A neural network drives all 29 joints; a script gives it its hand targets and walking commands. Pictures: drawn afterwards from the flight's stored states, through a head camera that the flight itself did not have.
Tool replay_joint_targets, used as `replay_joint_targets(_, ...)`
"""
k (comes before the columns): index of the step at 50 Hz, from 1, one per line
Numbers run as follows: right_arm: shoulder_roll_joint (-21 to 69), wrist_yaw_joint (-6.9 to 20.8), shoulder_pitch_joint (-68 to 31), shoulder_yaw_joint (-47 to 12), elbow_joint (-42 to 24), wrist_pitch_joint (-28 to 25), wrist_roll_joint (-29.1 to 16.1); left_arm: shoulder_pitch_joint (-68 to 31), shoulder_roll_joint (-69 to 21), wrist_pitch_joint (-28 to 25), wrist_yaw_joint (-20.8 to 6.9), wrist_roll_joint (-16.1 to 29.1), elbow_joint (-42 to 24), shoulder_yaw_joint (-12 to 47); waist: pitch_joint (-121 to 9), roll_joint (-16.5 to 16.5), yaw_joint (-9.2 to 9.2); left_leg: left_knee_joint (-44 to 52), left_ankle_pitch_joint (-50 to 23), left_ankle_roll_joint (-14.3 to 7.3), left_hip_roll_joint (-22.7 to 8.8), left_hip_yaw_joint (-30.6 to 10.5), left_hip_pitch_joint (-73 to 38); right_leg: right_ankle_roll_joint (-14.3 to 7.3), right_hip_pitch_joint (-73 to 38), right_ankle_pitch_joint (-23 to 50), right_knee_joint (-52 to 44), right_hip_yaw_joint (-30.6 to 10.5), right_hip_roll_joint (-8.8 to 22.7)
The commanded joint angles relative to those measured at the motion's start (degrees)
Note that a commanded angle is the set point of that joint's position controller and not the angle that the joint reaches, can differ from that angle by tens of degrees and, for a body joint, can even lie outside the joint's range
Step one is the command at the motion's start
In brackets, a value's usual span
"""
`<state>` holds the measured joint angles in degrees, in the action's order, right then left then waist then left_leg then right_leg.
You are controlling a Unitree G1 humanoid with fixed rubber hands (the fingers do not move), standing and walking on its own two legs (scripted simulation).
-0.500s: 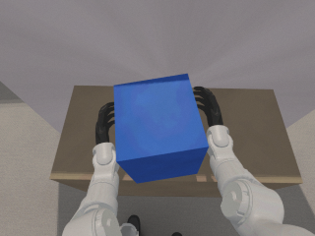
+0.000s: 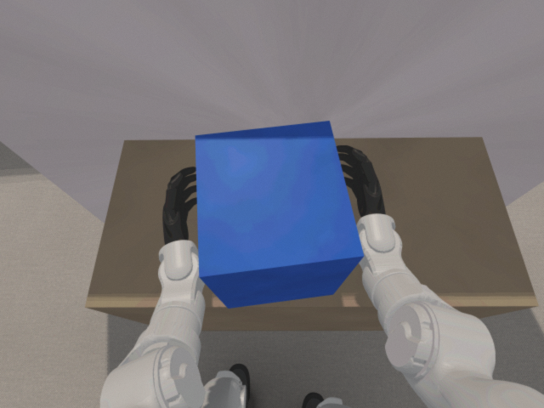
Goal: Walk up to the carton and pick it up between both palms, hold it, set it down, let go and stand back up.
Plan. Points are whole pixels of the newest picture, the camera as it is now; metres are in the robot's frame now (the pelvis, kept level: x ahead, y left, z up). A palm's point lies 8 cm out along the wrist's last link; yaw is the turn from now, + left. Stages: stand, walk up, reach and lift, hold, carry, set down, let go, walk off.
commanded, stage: set down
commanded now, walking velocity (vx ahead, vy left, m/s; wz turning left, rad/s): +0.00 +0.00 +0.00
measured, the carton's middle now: (273, 225) +0.39 +0.05 -0.07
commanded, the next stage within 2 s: none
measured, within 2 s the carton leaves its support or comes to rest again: neither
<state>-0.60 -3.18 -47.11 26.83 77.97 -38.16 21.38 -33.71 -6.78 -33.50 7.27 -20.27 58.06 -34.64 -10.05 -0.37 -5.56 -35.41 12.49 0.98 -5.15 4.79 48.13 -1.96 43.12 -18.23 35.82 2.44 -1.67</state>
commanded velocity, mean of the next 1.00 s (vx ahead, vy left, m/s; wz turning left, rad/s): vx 0.00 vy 0.00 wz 0.00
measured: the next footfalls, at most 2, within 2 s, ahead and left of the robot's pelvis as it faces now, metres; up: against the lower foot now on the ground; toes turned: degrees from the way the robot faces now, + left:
none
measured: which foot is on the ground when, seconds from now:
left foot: down 0.00-1.00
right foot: down 0.00-1.00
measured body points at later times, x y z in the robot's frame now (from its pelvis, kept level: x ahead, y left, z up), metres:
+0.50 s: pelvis -0.01 +0.01 -0.02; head +0.11 +0.00 +0.41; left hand +0.35 +0.23 -0.04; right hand +0.46 -0.09 -0.01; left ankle +0.02 +0.14 -0.71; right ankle -0.04 -0.10 -0.71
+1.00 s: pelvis -0.02 +0.01 -0.02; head +0.09 +0.00 +0.42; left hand +0.37 +0.25 +0.01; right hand +0.48 -0.13 +0.02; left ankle +0.02 +0.14 -0.71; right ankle -0.04 -0.10 -0.71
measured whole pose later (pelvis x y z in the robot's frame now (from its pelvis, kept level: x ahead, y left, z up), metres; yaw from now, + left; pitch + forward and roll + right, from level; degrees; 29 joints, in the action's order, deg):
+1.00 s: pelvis -0.02 +0.01 -0.02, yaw +0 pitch +29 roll -3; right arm -19.9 4.1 -56.1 -7.8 85.1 -25.7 -20.4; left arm -39.3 4.2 -19.8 6.8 7.2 60.7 -7.3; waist -17.6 0.8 -12.1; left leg -43.1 14.1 0.9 -5.3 1.3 57.6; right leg -1.6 51.0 -18.9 41.3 2.8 -3.0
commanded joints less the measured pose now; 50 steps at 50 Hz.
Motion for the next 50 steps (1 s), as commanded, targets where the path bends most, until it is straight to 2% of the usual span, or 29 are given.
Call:
replay_joint_targets(1,29.2,6.8,-15.5,-11.4,8.9,2.2,7.5,-16.0,-21.5,1.7,-5.3,-5.4,7.3,13.4,-20.3,-4.5,-2.51,-1.8,-19.6,-2.6,4.4,2.2,-12.7,1.5,-13.8,22.3,-2.2,-1.5,-0.1)
replay_joint_targets(5,25.6,6.9,-16.3,-10.8,9.9,2.1,6.3,-16.4,-19.2,1.4,-4.4,-4.9,7.0,13.0,-21.9,-3.4,-3.08,-2.3,-21.1,-2.0,4.1,2.3,-14.8,1.0,-11.2,19.0,-2.4,-0.8,-1.0)
replay_joint_targets(8,22.1,6.4,-16.3,-10.1,9.6,2.8,5.1,-15.8,-15.8,1.6,-3.8,-4.5,7.1,11.5,-21.7,-4.0,-3.23,-2.4,-20.7,-1.8,4.4,2.4,-15.1,1.1,-11.0,17.5,-2.9,-1.3,-0.9)
replay_joint_targets(11,11.8,4.7,-17.5,-9.8,7.0,3.1,1.5,-14.9,-6.9,1.5,-1.8,-2.4,5.7,9.0,-24.2,-4.7,-4.13,-2.6,-21.3,-1.8,4.6,2.6,-14.4,1.5,-13.0,19.0,-2.2,-2.1,-1.1)
replay_joint_targets(12,4.1,3.5,-17.6,-10.3,6.7,3.1,-1.8,-14.4,-0.7,1.5,-0.3,-0.5,4.8,8.3,-26.3,-4.2,-4.44,-3.3,-23.8,-1.3,4.6,2.7,-14.5,1.4,-14.1,21.8,-1.5,-2.7,-1.5)
replay_joint_targets(13,-1.8,2.4,-19.1,-12.4,5.8,3.0,-6.7,-14.2,3.4,1.7,1.4,1.6,3.7,7.7,-29.4,-2.8,-5.63,-3.9,-27.1,-0.6,4.6,2.5,-15.4,1.3,-15.0,24.0,-0.7,-2.9,-2.1)
replay_joint_targets(14,-5.5,1.6,-22.0,-15.3,5.7,2.8,-11.9,-15.0,5.0,2.1,2.8,5.0,3.2,9.5,-32.7,-1.8,-5.99,-5.0,-30.5,0.3,4.2,2.1,-17.1,1.1,-14.1,25.1,-0.1,-2.7,-2.9)
replay_joint_targets(15,-7.4,1.0,-23.9,-19.3,6.0,2.4,-16.8,-15.5,6.1,2.3,3.7,8.1,3.5,11.2,-35.1,-2.3,-6.67,-6.9,-32.5,0.7,4.1,1.9,-17.7,0.9,-13.4,26.2,0.3,-2.9,-3.4)
replay_joint_targets(17,-10.2,0.1,-26.5,-24.0,7.5,1.2,-23.9,-16.8,7.0,2.2,4.7,13.1,4.4,14.9,-39.2,-1.9,-6.56,-10.1,-34.7,1.8,3.8,1.4,-18.4,0.7,-9.3,25.6,1.8,-2.1,-4.4)
replay_joint_targets(18,-11.9,-0.1,-26.9,-25.3,8.6,0.8,-26.4,-17.0,7.6,2.1,4.6,14.7,5.6,16.1,-39.3,-1.7,-6.01,-11.4,-35.6,2.3,3.6,1.0,-19.4,0.8,-7.5,25.8,2.4,-1.6,-4.7)
replay_joint_targets(21,-15.9,0.2,-29.4,-27.0,11.0,1.2,-29.9,-19.9,9.5,1.9,3.7,17.8,6.7,18.9,-40.1,-1.6,-4.87,-13.1,-33.5,3.1,3.4,0.6,-20.8,1.1,-3.6,21.9,3.2,-1.1,-4.8)
replay_joint_targets(23,-17.8,0.9,-30.0,-27.9,13.1,2.2,-31.7,-21.1,10.3,2.6,3.1,19.4,6.8,21.0,-38.8,-2.0,-4.1,-13.2,-32.0,3.3,3.1,0.0,-22.0,1.1,-1.2,19.1,3.2,-0.5,-5.0)
replay_joint_targets(26,-19.1,2.8,-31.4,-30.9,15.1,3.6,-34.6,-22.4,11.3,3.4,2.2,22.3,8.6,23.4,-37.6,-3.6,-4.88,-13.6,-30.9,3.0,2.9,-0.4,-20.6,0.9,0.7,15.4,3.7,0.1,-4.8)
replay_joint_targets(27,-19.4,3.3,-31.5,-31.5,15.7,4.3,-35.5,-23.1,12.2,3.6,1.8,23.2,8.8,24.2,-37.2,-4.2,-4.47,-13.3,-28.9,2.8,3.0,-0.2,-19.4,1.2,0.8,13.7,3.4,-0.3,-4.5)
replay_joint_targets(30,-19.4,4.6,-31.9,-33.2,16.1,5.4,-37.2,-23.8,13.7,3.8,0.4,25.0,10.9,25.4,-33.8,-5.6,-5.09,-12.8,-24.7,2.0,3.3,-0.2,-16.0,2.1,0.2,10.9,4.0,-0.3,-3.6)
replay_joint_targets(31,-19.4,4.9,-32.5,-33.9,15.8,5.7,-38.1,-24.6,14.7,3.6,0.2,25.5,11.1,25.4,-33.9,-5.3,-6.02,-12.9,-23.4,1.8,3.5,0.1,-14.3,2.1,-0.3,10.5,4.5,-0.6,-3.2)
replay_joint_targets(32,-19.6,5.3,-32.1,-34.0,15.5,6.0,-38.6,-24.8,14.8,3.5,0.1,25.9,10.7,26.1,-34.9,-4.5,-5.79,-12.6,-22.7,1.9,3.6,0.0,-13.8,2.2,-0.3,9.9,4.9,-0.6,-3.1)
replay_joint_targets(33,-19.9,5.6,-32.1,-34.2,14.1,5.9,-39.2,-25.2,15.4,3.4,0.1,26.1,9.2,26.3,-36.7,-3.1,-6.54,-12.8,-22.9,2.1,3.7,0.2,-14.3,2.0,0.2,9.8,5.1,-0.6,-3.1)
replay_joint_targets(35,-21.2,6.2,-32.7,-33.7,11.6,5.7,-39.5,-25.7,15.6,3.6,0.3,27.2,8.4,27.5,-39.7,-2.6,-6.01,-13.1,-23.4,2.4,3.5,0.1,-15.7,1.7,2.3,9.5,5.2,0.1,-3.6)
replay_joint_targets(36,-21.7,6.4,-33.6,-33.9,9.7,5.9,-39.7,-25.9,16.4,3.8,0.3,27.7,7.8,27.2,-41.0,-2.9,-6.7,-13.2,-23.8,2.1,3.6,0.2,-15.9,1.6,2.2,10.0,5.2,0.2,-3.6)
replay_joint_targets(38,-22.8,6.4,-34.2,-33.9,7.2,6.4,-39.6,-26.7,17.6,4.5,-0.2,28.4,6.4,27.8,-42.0,-4.1,-5.73,-12.9,-23.3,1.9,3.9,0.3,-15.6,2.3,-0.6,13.6,5.4,0.0,-3.4)
replay_joint_targets(39,-23.6,6.5,-34.6,-33.3,6.1,6.5,-39.7,-27.3,17.4,4.8,-0.3,28.6,4.1,28.3,-44.1,-3.2,-5.43,-13.0,-25.0,2.4,3.9,0.1,-16.4,2.4,-1.2,16.4,5.8,0.4,-3.5)
replay_joint_targets(40,-23.8,6.7,-34.2,-33.2,7.1,6.9,-39.7,-27.0,16.4,5.3,-0.4,28.4,3.6,28.6,-44.5,-3.4,-4.91,-13.1,-25.5,2.6,3.8,-0.1,-17.3,2.3,-1.0,16.7,5.8,0.6,-3.7)
replay_joint_targets(43,-24.8,7.1,-32.2,-34.3,7.9,8.5,-41.1,-25.0,16.5,7.7,-0.9,27.5,3.1,27.8,-41.8,-4.4,-5.08,-11.8,-26.3,2.3,3.7,-0.2,-18.8,2.2,-1.9,17.0,4.0,0.3,-3.7)
replay_joint_targets(44,-25.8,7.2,-33.5,-34.3,5.8,8.8,-41.4,-25.6,17.3,8.5,-0.8,27.6,1.5,27.4,-42.9,-4.9,-5.77,-11.3,-27.0,2.2,3.8,-0.1,-19.1,2.5,-3.5,18.5,3.5,0.4,-3.8)
replay_joint_targets(46,-26.5,7.3,-33.2,-34.7,2.3,9.4,-42.1,-24.0,17.0,10.3,-0.5,27.3,-1.9,26.7,-44.8,-5.6,-5.84,-10.2,-29.6,2.3,3.8,-0.1,-20.4,3.0,-7.0,23.6,2.9,0.3,-4.1)
replay_joint_targets(48,-28.1,7.3,-34.4,-33.9,-2.5,10.8,-42.2,-24.9,17.6,12.8,-0.2,27.4,-7.4,26.7,-46.7,-6.4,-5.19,-8.8,-31.6,2.4,3.8,-0.1,-22.8,3.5,-10.0,27.8,1.3,0.1,-4.2)
replay_joint_targets(49,-28.0,7.2,-33.5,-34.5,-3.6,12.0,-42.2,-23.2,17.1,14.3,-0.3,27.2,-7.4,26.4,-45.0,-8.0,-5.04,-7.8,-30.4,2.1,3.9,-0.2,-23.0,3.7,-12.4,28.5,0.7,0.1,-4.1)
replay_joint_targets(50,-28.3,7.1,-33.8,-34.1,-3.3,13.4,-42.1,-23.6,17.0,15.8,-0.5,27.3,-7.8,26.7,-42.7,-8.2,-4.59,-6.1,-28.6,1.9,3.9,-0.3,-22.8,3.8,-14.3,28.5,-0.4,-0.1,-3.8)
